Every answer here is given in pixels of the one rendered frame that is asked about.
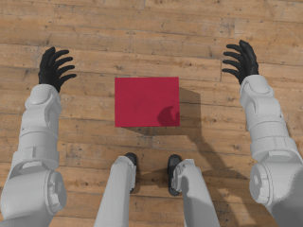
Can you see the robot right hand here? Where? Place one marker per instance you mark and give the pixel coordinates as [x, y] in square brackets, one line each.
[247, 61]

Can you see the robot right upper arm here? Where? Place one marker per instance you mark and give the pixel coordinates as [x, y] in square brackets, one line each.
[279, 187]

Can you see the robot right forearm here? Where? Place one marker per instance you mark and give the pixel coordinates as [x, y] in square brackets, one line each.
[270, 140]

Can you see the left robot shin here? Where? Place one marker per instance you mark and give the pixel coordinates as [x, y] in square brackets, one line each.
[121, 159]

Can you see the robot left forearm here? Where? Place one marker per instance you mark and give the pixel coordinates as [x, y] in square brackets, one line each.
[39, 134]

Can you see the carton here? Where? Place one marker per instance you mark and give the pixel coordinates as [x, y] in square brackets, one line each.
[147, 102]

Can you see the robot left hand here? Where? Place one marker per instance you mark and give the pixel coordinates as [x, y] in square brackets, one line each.
[49, 72]

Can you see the robot right thigh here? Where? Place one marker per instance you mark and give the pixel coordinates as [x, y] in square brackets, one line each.
[199, 210]

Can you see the robot left upper arm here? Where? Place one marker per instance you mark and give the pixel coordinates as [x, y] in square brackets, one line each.
[33, 199]

